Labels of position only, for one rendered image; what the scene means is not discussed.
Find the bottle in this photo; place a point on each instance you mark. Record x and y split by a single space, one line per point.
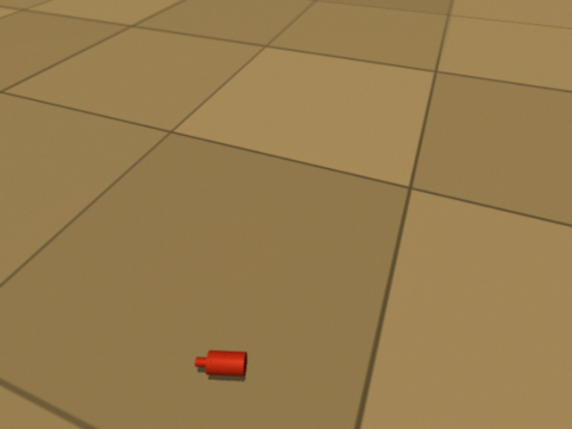
232 363

